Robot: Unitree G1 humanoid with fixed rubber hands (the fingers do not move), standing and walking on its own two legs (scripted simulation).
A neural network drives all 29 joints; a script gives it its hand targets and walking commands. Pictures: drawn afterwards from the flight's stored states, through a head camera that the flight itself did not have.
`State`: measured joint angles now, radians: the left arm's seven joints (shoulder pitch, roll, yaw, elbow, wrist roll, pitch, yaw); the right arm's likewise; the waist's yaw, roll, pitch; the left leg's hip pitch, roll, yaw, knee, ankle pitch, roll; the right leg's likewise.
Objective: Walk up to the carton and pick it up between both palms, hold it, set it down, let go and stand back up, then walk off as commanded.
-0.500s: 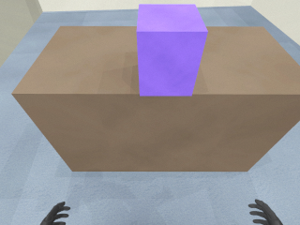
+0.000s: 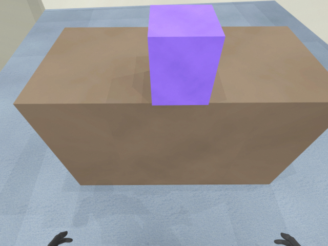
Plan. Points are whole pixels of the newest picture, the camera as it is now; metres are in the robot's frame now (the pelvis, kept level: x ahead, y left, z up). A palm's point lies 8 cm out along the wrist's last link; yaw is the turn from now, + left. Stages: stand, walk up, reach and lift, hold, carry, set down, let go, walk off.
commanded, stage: stand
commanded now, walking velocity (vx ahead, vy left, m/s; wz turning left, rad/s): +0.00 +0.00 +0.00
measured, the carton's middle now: (180, 57) +0.66 -0.03 +0.10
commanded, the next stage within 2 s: none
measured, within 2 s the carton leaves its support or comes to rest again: neither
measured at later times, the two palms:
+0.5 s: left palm out of the picture +0.10 +0.31 -0.10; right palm out of the picture +0.10 -0.31 -0.10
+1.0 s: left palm out of the picture +0.10 +0.31 -0.11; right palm out of the picture +0.10 -0.31 -0.09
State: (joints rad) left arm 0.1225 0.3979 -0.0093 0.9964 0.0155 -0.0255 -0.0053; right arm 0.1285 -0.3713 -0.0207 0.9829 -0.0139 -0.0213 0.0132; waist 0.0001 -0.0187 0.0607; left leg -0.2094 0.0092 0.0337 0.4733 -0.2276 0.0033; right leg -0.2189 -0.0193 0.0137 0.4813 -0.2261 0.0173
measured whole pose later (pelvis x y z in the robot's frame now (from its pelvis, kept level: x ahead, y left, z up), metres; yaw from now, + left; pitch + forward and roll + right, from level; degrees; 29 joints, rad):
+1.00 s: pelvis +0.01 +0.00 +0.01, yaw +0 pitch -2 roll +0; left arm 0.09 0.39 0.00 1.09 0.01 -0.01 0.00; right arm 0.09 -0.38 -0.02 1.08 -0.01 -0.01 0.01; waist 0.00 -0.02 0.06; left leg -0.12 0.01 0.03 0.35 -0.18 0.00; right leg -0.13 -0.02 0.01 0.34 -0.17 0.02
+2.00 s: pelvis +0.03 +0.01 +0.01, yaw +0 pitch -2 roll +0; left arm 0.09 0.39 0.00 1.08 0.01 -0.01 0.00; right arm 0.09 -0.38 -0.02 1.07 -0.01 -0.01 0.00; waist 0.01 -0.01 0.05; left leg -0.10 0.01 0.02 0.33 -0.20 0.00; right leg -0.10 -0.03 0.00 0.31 -0.18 0.03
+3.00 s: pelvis +0.03 +0.01 +0.01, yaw +1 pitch -2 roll +0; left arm 0.10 0.40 0.00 1.07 0.02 0.00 0.00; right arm 0.10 -0.39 -0.02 1.07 -0.01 -0.01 0.00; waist 0.00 -0.01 0.06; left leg -0.09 0.00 0.02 0.33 -0.19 0.01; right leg -0.09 -0.04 0.00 0.31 -0.18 0.04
